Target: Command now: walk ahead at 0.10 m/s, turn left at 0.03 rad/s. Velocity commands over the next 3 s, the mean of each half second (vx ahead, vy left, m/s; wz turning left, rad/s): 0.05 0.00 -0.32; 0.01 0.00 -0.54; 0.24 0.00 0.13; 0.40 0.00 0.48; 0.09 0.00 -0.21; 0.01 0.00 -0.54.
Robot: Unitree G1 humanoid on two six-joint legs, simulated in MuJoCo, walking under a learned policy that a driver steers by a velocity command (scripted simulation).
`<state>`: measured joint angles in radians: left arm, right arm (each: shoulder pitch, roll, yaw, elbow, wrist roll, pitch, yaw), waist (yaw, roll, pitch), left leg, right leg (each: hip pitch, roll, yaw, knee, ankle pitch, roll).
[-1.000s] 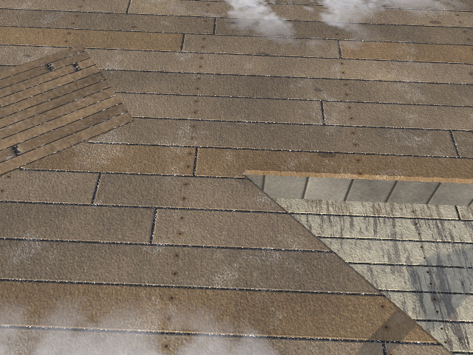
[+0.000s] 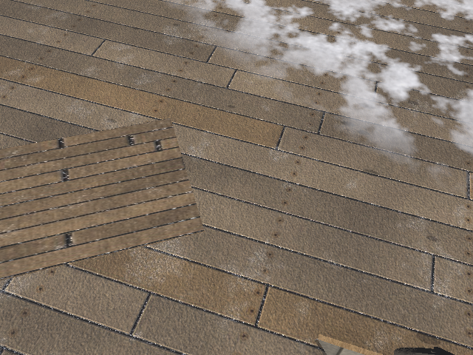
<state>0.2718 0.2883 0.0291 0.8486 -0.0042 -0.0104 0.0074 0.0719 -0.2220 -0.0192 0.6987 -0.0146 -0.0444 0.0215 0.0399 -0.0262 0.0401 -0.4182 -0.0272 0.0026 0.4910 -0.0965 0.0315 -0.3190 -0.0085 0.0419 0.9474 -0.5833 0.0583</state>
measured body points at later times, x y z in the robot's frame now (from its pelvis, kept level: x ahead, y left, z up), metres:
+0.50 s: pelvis +0.03 +0.00 +0.01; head +0.07 -0.01 +0.46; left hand +0.20 +0.27 -0.10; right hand +0.16 -0.30 -0.09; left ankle +0.06 +0.11 -0.72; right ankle +0.03 -0.13 -0.73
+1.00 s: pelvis +0.02 -0.02 +0.00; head +0.05 -0.05 +0.45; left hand +0.30 +0.14 -0.08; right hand -0.02 -0.33 -0.12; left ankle +0.07 +0.11 -0.73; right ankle -0.03 -0.12 -0.73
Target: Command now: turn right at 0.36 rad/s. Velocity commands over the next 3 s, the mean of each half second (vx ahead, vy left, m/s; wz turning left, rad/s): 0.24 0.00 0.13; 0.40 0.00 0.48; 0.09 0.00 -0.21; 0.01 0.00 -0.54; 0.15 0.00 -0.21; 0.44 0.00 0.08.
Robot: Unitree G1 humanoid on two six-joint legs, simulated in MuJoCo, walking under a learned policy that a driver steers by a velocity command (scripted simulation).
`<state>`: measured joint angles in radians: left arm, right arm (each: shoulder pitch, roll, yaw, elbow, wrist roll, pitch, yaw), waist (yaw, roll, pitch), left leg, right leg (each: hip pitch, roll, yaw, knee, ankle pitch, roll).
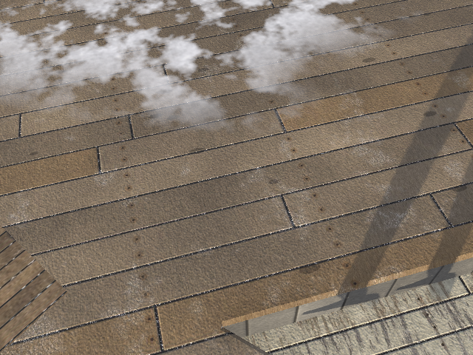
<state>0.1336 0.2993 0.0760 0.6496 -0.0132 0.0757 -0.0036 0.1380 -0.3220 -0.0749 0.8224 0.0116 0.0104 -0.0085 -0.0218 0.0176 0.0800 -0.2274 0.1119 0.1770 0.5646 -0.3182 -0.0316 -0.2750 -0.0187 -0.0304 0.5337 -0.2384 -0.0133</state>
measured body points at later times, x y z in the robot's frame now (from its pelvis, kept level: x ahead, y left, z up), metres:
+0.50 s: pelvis +0.09 +0.01 +0.01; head +0.10 +0.02 +0.46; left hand +0.11 +0.31 -0.11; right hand +0.26 -0.24 -0.10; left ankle +0.18 +0.18 -0.69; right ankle +0.01 -0.11 -0.73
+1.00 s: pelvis +0.32 +0.15 +0.01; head +0.35 +0.18 +0.46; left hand +0.43 +0.46 -0.08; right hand +0.49 -0.10 -0.09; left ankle +0.21 +0.18 -0.73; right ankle +0.56 +0.10 -0.69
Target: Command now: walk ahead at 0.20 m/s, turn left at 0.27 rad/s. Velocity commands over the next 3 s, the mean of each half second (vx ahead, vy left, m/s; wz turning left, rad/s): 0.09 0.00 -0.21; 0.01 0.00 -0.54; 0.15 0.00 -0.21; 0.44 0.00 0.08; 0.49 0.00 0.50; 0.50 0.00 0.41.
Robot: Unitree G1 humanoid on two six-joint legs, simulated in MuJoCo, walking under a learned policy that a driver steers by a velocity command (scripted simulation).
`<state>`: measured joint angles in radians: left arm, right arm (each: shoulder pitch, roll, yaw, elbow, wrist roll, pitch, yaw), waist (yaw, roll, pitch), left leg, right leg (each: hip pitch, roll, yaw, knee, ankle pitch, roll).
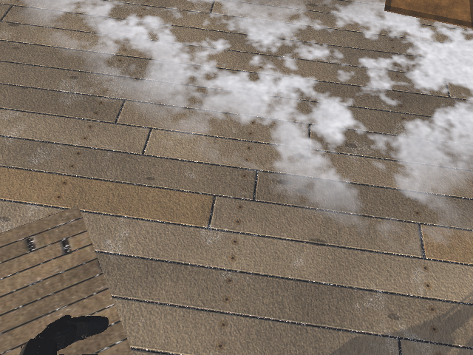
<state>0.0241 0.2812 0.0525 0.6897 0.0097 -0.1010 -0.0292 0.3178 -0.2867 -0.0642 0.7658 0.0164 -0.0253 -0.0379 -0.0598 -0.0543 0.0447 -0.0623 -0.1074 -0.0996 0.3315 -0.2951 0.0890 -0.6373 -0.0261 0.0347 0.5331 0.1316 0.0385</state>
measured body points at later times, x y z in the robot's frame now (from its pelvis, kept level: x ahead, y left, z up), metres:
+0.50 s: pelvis +0.14 +0.02 -0.01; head +0.18 +0.03 +0.44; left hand +0.32 +0.28 -0.12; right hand +0.24 -0.28 -0.11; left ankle +0.19 +0.13 -0.74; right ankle +0.22 -0.10 -0.74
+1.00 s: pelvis +0.15 +0.00 -0.02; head +0.18 -0.04 +0.43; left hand +0.43 +0.16 -0.09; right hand +0.13 -0.32 -0.13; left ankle +0.18 +0.14 -0.70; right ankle +0.11 -0.09 -0.74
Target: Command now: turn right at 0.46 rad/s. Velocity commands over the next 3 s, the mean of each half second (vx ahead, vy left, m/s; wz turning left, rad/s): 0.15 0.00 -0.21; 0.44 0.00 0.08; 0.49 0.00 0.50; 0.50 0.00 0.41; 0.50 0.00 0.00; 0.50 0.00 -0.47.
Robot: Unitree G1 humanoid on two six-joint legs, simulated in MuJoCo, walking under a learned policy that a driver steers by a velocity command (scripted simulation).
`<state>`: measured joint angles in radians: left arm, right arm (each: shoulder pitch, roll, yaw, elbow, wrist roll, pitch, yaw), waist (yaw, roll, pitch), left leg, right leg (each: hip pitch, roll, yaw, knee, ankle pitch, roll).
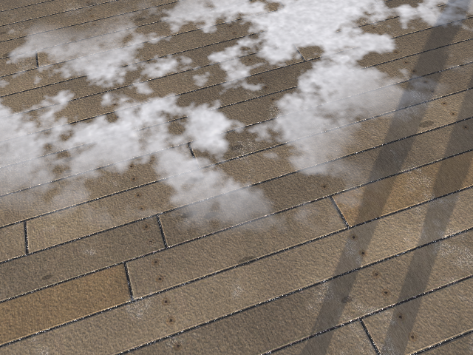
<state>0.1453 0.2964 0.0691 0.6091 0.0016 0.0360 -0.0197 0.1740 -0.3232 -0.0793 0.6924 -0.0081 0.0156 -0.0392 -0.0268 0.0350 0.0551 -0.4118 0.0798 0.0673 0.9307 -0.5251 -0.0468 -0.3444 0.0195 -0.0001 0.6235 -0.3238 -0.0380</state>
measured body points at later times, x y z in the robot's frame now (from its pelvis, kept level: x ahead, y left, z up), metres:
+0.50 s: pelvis +0.05 +0.02 +0.02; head +0.05 +0.04 +0.46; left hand +0.21 +0.27 -0.10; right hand +0.10 -0.26 -0.08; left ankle +0.01 +0.12 -0.73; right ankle +0.03 -0.11 -0.67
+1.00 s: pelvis +0.28 -0.06 +0.01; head +0.30 -0.07 +0.46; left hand +0.39 +0.21 -0.09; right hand +0.36 -0.34 -0.10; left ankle +0.26 +0.10 -0.63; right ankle +0.29 -0.14 -0.73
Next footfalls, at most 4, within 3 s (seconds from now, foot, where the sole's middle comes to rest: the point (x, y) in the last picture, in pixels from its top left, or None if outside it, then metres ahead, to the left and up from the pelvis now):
0.36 left None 0.05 0.12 -0.76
0.80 right None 0.33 -0.15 -0.76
1.36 left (221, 287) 0.63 0.09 -0.76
1.84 right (253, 197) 0.95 -0.02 -0.76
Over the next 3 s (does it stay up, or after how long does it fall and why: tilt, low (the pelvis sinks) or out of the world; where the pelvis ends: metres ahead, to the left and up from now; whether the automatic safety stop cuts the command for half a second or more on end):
stays up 1.32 0.27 0.00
